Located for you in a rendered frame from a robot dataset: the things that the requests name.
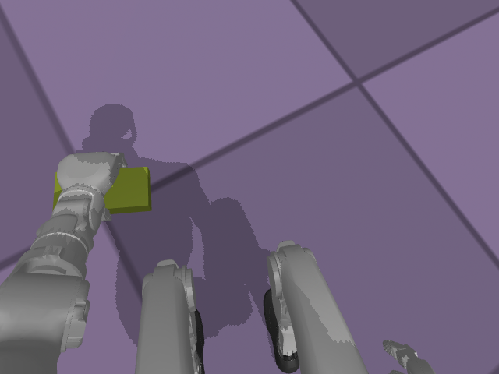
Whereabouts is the small box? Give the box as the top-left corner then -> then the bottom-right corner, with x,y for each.
52,167 -> 151,214

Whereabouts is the right robot foot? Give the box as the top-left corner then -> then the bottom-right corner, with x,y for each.
264,289 -> 299,373

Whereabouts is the left robot arm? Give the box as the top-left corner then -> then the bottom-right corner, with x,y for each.
0,186 -> 104,374

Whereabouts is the left robot hand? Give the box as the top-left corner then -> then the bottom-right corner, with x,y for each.
57,152 -> 128,221

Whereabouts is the right robot hand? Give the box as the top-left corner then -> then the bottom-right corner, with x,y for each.
383,340 -> 436,374

